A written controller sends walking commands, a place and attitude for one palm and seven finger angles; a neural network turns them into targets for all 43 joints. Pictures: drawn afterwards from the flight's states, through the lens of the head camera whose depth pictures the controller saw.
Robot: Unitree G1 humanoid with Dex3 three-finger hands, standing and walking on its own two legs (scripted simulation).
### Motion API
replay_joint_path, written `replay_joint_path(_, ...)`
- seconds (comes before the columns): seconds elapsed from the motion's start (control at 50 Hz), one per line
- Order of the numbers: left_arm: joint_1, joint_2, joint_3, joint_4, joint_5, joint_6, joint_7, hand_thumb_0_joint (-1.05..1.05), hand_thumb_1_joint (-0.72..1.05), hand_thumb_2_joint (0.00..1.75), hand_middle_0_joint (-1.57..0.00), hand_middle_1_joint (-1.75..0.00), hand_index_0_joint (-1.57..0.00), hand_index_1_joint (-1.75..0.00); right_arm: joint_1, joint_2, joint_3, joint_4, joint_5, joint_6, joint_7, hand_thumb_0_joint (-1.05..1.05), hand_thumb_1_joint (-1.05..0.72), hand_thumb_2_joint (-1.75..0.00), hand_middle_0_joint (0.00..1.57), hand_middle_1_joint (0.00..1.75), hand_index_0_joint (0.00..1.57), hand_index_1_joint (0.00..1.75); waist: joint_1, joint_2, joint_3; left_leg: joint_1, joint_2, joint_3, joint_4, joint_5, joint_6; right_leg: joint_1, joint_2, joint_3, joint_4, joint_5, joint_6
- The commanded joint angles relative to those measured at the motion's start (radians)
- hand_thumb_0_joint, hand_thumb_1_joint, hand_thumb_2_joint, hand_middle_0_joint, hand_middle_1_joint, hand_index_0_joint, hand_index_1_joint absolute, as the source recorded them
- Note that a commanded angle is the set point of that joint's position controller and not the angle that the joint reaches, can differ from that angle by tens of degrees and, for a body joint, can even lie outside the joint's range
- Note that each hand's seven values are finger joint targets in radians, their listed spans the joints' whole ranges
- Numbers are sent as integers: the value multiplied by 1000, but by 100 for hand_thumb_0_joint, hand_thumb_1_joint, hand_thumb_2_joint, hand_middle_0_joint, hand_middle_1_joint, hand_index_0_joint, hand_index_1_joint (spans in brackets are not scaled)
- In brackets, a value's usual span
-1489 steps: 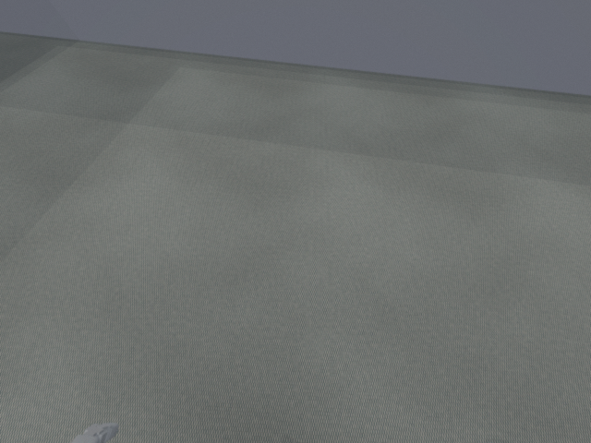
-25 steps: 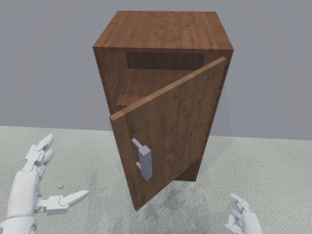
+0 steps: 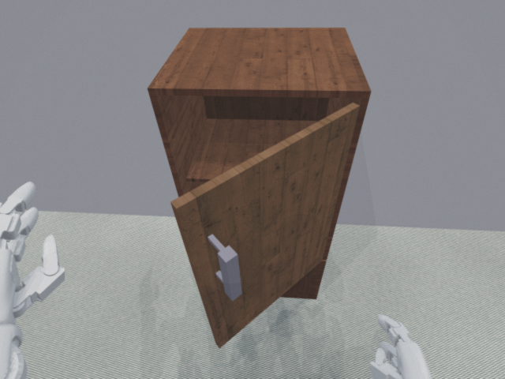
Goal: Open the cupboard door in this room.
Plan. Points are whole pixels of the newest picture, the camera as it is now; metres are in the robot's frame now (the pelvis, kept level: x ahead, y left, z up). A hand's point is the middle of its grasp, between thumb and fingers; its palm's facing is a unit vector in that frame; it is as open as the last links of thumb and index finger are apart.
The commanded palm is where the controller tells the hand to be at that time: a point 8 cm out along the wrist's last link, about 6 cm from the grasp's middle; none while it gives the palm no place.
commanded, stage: draw the hand back to the body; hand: left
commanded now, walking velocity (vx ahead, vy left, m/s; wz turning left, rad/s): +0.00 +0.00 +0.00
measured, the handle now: (223, 267) +0.31 +0.10 -0.02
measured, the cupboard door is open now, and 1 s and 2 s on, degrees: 44 44 44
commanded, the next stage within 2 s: step back with the hand held close in 0.24 s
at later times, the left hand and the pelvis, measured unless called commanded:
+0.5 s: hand (65, 267) +0.19 +0.25 +0.16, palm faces +0.43 -0.79 -0.44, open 7.4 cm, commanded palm +0.13 +0.29 +0.17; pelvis -0.01 -0.01 +0.00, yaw -1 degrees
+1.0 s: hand out of the picture +0.11 +0.29 +0.15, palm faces +0.41 -0.76 -0.51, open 7.4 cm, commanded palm +0.04 +0.32 +0.17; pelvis -0.09 +0.02 -0.01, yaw +0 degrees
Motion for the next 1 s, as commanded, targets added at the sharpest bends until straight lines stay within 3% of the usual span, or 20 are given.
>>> replay_joint_path(0.0, -85, 193, 97, -199, 4, -67, 13, 0, 90, 90, -20, -30, -20, -30, -128, -103, -43, -154, -5, -49, -8, 0, -90, -90, 20, 30, 20, 30, 3, -14, -80, 72, 4, 2, -60, 226, 16, -40, 21, -14, -71, 260, -20)
replay_joint_path(0.08, -85, 206, 112, -227, 6, -75, 18, 0, 90, 90, -20, -30, -20, -30, -133, -92, -42, -150, -7, -60, -11, 0, -90, -90, 20, 30, 20, 30, 5, 28, -87, 93, 0, 9, -57, 232, 15, -46, 21, -10, -79, 274, -19)
replay_joint_path(0.14, -77, 195, 106, -197, 0, -72, 13, 0, 90, 90, -20, -30, -20, -30, -137, -92, -42, -146, -5, -60, -13, 0, -90, -90, 20, 30, 20, 30, 3, -16, -55, 87, 2, 11, -60, 226, 17, -55, 24, -7, -91, 275, -16)
replay_joint_path(0.24, -82, 192, 101, -205, 1, -80, 9, 0, 90, 90, -20, -30, -20, -30, -138, -94, -47, -143, -5, -63, -10, 0, -90, -90, 20, 30, 20, 30, 3, 7, -65, 101, 2, 17, -60, 239, 16, -50, 23, -3, -96, 290, -14)
replay_joint_path(0.3, -81, 180, 90, -178, -2, -77, 5, 0, 90, 90, -20, -30, -20, -30, -139, -96, -48, -141, -5, -59, -9, 0, -90, -90, 20, 30, 20, 30, 2, -30, -47, 92, 3, 14, -68, 224, 16, -49, 25, -5, -106, 272, -14)
replay_joint_path(0.32, -82, 190, 98, -183, -3, -79, 5, 0, 90, 90, -20, -30, -20, -30, -142, -95, -50, -141, -5, -60, -10, 0, -90, -90, 20, 30, 20, 30, 2, -30, -53, 99, 3, 17, -68, 214, 18, -58, 24, 0, -110, 265, -10)
replay_joint_path(0.34, -159, 231, 121, -263, -2, -91, 10, 0, 90, 90, -20, -30, -20, -30, -149, -96, -50, -144, -5, -66, -12, 0, -90, -90, 20, 30, 20, 30, 4, 0, -89, 112, -1, 17, -61, 217, 20, -45, 21, 6, -109, 274, -11)
replay_joint_path(0.36, -199, 318, 221, -276, 9, -126, 16, 0, 90, 90, -20, -30, -20, -30, -137, -113, -48, -168, 0, -41, -9, 0, -90, -90, 20, 30, 20, 30, -46, -22, 5, 51, 16, 17, -11, 171, 30, -168, -25, 85, -159, 366, -14)
replay_joint_path(0.38, -94, 257, 178, -182, 9, -127, 7, 0, 90, 90, -20, -30, -20, -30, -134, -109, -53, -149, -5, -21, -9, 0, -90, -90, 20, 30, 20, 30, -50, -73, -21, 43, 13, 3, 5, 169, 27, -150, -44, 78, -149, 408, -16)
replay_joint_path(0.46, 21, 214, 143, -189, 11, -138, 3, 0, 90, 90, -20, -30, -20, -30, -130, -115, -67, -179, -1, 22, -4, 0, -90, -90, 20, 30, 20, 30, -53, -24, -111, 55, 30, 15, -8, 284, 20, -112, -43, 50, -85, 488, -7)
replay_joint_path(0.52, 62, 237, 164, -217, 7, -136, 9, 0, 90, 90, -20, -30, -20, -30, -132, -116, -72, -201, 2, 45, -8, 0, -90, -90, 20, 30, 20, 30, -51, -33, -161, 55, 46, 11, -15, 377, 17, -89, -30, 34, -47, 513, -1)
replay_joint_path(0.58, 79, 256, 183, -232, 5, -134, 17, 0, 90, 90, -20, -30, -20, -30, -134, -111, -76, -218, 8, 64, -10, 0, -90, -90, 20, 30, 20, 30, -53, -66, -166, 33, 53, 13, -15, 378, 16, -98, -26, 34, -32, 516, 4)
replay_joint_path(0.64, 89, 272, 197, -271, 5, -138, 28, 0, 90, 90, -20, -30, -20, -30, -132, -113, -79, -231, 10, 72, -14, 0, -90, -90, 20, 30, 20, 30, -52, -28, -181, -1, 56, 11, -19, 363, 15, -81, -22, 38, -8, 506, 3)
replay_joint_path(0.7, 98, 281, 209, -293, 8, -144, 36, 0, 90, 90, -20, -30, -20, -30, -132, -120, -81, -237, 9, 72, -15, 0, -90, -90, 20, 30, 20, 30, -50, 8, -174, -67, 60, -7, -39, 301, 18, -63, -11, 36, 10, 431, 5)
replay_joint_path(0.76, 108, 269, 203, -309, 12, -156, 42, 0, 90, 90, -20, -30, -20, -30, -120, -119, -80, -242, 10, 61, -12, 0, -90, -90, 20, 30, 20, 30, -54, 15, -145, -140, 69, -17, -63, 162, 24, -73, 0, 41, 23, 323, 8)
replay_joint_path(0.82, 99, 260, 205, -322, 20, -175, 46, 0, 90, 90, -20, -30, -20, -30, -119, -126, -80, -248, 11, 43, -11, 0, -90, -90, 20, 30, 20, 30, -57, 54, -100, -272, 84, -51, -114, -67, 41, -43, 15, 45, 55, 211, 7)
replay_joint_path(0.9, 84, 255, 230, -322, 38, -203, 49, 0, 90, 90, -20, -30, -20, -30, -113, -138, -83, -247, 8, 7, -11, 0, -90, -90, 20, 30, 20, 30, -53, 121, -78, -504, 141, -134, -206, -358, 81, 71, 53, 25, 192, 127, 17)
replay_joint_path(0.96, 58, 236, 232, -299, 52, -217, 47, 0, 90, 90, -20, -30, -20, -30, -103, -138, -88, -236, 5, -20, -10, 0, -90, -90, 20, 30, 20, 30, -54, 125, -61, -624, 179, -164, -203, -484, 105, 104, 68, 34, 269, 76, 21)
replay_joint_path(0.98, 52, 233, 228, -299, 51, -219, 46, 0, 90, 90, -20, -30, -20, -30, -93, -135, -89, -233, 6, -27, -7, 0, -90, -90, 20, 30, 20, 30, -58, 98, -54, -602, 161, -153, -166, -470, 97, 62, 65, 51, 245, 65, 11)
